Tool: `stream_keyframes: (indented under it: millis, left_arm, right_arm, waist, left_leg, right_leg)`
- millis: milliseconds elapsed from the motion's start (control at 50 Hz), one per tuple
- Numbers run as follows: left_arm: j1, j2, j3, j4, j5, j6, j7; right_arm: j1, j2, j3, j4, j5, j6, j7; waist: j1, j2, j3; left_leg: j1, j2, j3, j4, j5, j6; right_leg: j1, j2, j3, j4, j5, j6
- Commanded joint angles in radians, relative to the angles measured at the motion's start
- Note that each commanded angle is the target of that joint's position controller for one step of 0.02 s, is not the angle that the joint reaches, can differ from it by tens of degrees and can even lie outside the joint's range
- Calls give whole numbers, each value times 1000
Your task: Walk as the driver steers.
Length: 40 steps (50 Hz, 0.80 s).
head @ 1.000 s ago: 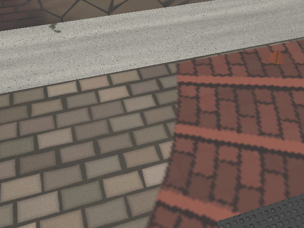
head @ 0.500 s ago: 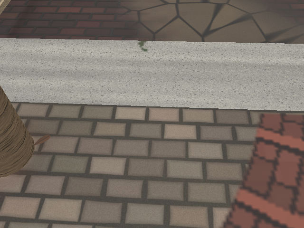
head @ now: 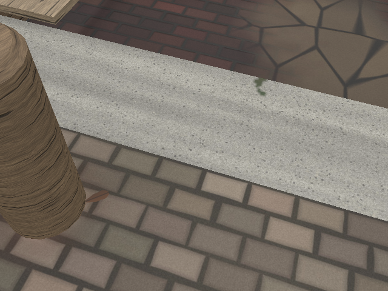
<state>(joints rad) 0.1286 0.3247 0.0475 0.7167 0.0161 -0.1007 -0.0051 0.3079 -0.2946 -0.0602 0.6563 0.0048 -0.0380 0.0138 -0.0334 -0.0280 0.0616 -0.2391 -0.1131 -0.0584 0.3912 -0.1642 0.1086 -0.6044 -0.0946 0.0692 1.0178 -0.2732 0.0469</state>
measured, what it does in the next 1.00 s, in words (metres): walks ahead: right foot, then left foot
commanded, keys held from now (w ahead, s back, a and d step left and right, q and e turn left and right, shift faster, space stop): w+q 0.12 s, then w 0.48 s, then w+e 0.24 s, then e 0.16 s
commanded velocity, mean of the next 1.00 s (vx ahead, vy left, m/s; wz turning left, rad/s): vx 0.48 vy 0.00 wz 0.09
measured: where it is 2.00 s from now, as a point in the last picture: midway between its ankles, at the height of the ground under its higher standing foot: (179, 226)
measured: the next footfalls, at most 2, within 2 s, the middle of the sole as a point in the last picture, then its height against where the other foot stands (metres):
right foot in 0.26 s outside the picture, level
left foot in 0.76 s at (146, 257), level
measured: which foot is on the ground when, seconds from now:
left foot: down 0.00-0.28, up 0.30-0.74, down 0.76-1.00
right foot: up 0.00-0.24, down 0.26-0.76, up 0.78-1.00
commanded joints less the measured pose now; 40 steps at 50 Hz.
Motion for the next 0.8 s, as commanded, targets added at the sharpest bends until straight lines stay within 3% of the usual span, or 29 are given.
stream_keyframes:
  millis: [20,80,120,160,180,220,240,260,280,300,320,340,360,380,400,440,480,520,600,660,700,720,740,760,780,800]
  left_arm:
    - [-19,63,14,-61,9,3,2]
    - [-141,44,2,-85,1,-9,-15]
    - [-193,51,2,-102,-10,-15,-24]
    - [-202,70,7,-104,-13,-22,-33]
    - [-196,76,10,-104,-11,-24,-37]
    - [-164,92,18,-98,-9,-29,-39]
    - [-121,103,26,-89,-6,-31,-35]
    - [-31,128,41,-68,1,-35,-29]
    - [129,174,54,-49,11,-37,-23]
    - [258,255,84,-3,6,-23,-26]
    - [270,170,66,5,-31,-19,-37]
    - [216,113,50,-5,-33,-15,-32]
    - [166,98,41,-16,-16,-9,-29]
    - [124,83,34,-13,-9,-6,-27]
    - [108,67,26,-12,-1,-7,-24]
    - [107,60,23,-2,-9,-9,-24]
    - [126,91,33,14,-22,-9,-19]
    - [134,117,40,21,-27,-3,-14]
    - [201,136,41,52,-38,12,-11]
    - [252,146,43,72,-44,34,-11]
    - [256,164,49,76,-45,48,-7]
    - [253,162,48,79,-46,50,-4]
    - [253,143,40,78,-43,47,-4]
    - [226,91,19,43,-24,42,-6]
    - [345,-6,-7,21,-34,21,0]
    - [308,76,9,23,-58,9,2]
  right_arm:
    - [-35,-180,-49,-66,4,-21,-23]
    - [8,-185,-48,-35,9,-9,-38]
    - [47,-191,-50,-11,12,-5,-39]
    - [74,-172,-44,13,15,-1,-40]
    - [89,-154,-39,27,18,-1,-40]
    - [88,-156,-40,41,13,2,-39]
    - [76,-162,-40,43,7,5,-37]
    - [71,-138,-30,41,3,5,-34]
    - [61,-100,-11,21,-11,3,-32]
    - [204,-34,10,19,19,-10,-29]
    - [200,-94,6,34,26,-20,-32]
    - [80,-157,-11,22,33,-23,-30]
    - [-2,-151,-8,2,21,-25,-30]
    - [-43,-141,-10,-6,1,-28,-28]
    - [-43,-131,-12,-5,-6,-29,-24]
    - [-20,-90,-3,4,-2,-25,-16]
    - [-59,-60,10,-6,-13,-24,-13]
    - [-122,-39,21,-22,-14,-34,-7]
    - [-248,-37,26,-42,4,-48,8]
    - [-313,-51,25,-66,7,-59,10]
    - [-285,-84,12,-60,7,-66,11]
    - [-228,-102,0,-43,13,-69,9]
    - [-126,-146,-22,-14,5,-69,0]
    - [39,-206,-42,7,-21,-69,-8]
    - [123,-292,-66,27,-32,-54,-11]
    - [133,-204,-47,34,-20,-49,-6]
  waist:
    - [25,62,-66]
    - [-22,88,-43]
    - [-43,99,-36]
    - [-48,114,-40]
    - [-43,127,-42]
    - [-24,159,-34]
    - [3,159,-45]
    - [49,146,-111]
    - [122,77,-254]
    - [90,-219,-397]
    - [108,-213,-360]
    - [128,-104,-210]
    - [115,-26,-142]
    - [85,-5,-68]
    - [57,-25,-57]
    - [36,-61,-62]
    - [42,-63,-46]
    - [62,-49,-44]
    - [113,-42,-32]
    - [119,-40,-7]
    - [83,-48,-16]
    - [40,-46,-41]
    - [-16,-32,-108]
    - [-96,38,-248]
    - [-69,288,-395]
    - [-98,267,-381]
  left_leg:
    - [7,240,-243,-171,208,174]
    - [-24,190,-213,-161,80,118]
    - [-9,202,-248,-146,41,104]
    - [70,232,-284,-98,33,95]
    - [111,250,-305,-72,42,89]
    - [166,278,-333,-27,126,76]
    - [168,267,-324,21,212,64]
    - [150,220,-292,137,321,40]
    - [29,170,-231,388,229,4]
    - [-337,15,-105,748,-182,-79]
    - [-488,36,-143,890,-398,-90]
    - [-549,82,-144,936,-320,-89]
    - [-527,121,-102,914,-251,-89]
    - [-511,153,-78,854,-200,-93]
    - [-457,186,-70,796,-165,-93]
    - [-400,202,-40,702,-157,-103]
    - [-402,214,-6,576,-136,-121]
    - [-380,215,10,431,-26,-124]
    - [-311,179,41,226,176,-120]
    - [-277,158,33,148,154,-110]
    - [-201,143,33,103,107,-93]
    - [-96,130,44,58,96,-76]
    - [75,132,43,40,91,-51]
    - [326,285,-99,80,79,14]
    - [643,510,-489,16,-136,147]
    - [607,518,-615,-72,-286,166]
  right_leg:
    - [-13,13,-6,-157,167,32]
    - [69,66,-15,-394,355,31]
    - [107,88,-9,-462,389,24]
    - [103,84,7,-512,377,6]
    - [102,84,15,-524,353,-8]
    - [127,84,2,-539,256,-44]
    - [193,101,-29,-573,222,-65]
    - [349,91,-29,-586,237,-100]
    - [608,-43,99,-537,266,-164]
    - [968,-245,539,-602,39,-341]
    - [978,-289,730,-714,-174,-351]
    - [861,-256,596,-731,-198,-311]
    - [736,-217,475,-741,-107,-289]
    - [619,-180,397,-769,-1,-290]
    - [550,-149,334,-789,84,-279]
    - [498,-115,252,-823,188,-282]
    - [472,-115,190,-852,275,-299]
    - [466,-101,132,-864,312,-290]
    - [479,-90,69,-866,317,-260]
    - [522,-108,105,-823,305,-245]
    - [546,-130,140,-776,324,-228]
    - [536,-120,133,-714,382,-212]
    - [495,-68,97,-572,455,-183]
    - [347,-9,54,-301,335,-142]
    - [-9,134,-34,44,-142,-70]
    - [-129,113,65,185,-294,-65]
Over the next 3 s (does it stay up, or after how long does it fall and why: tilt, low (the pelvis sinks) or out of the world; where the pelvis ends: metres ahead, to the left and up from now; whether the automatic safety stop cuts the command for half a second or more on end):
stays up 0.71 0.01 -0.01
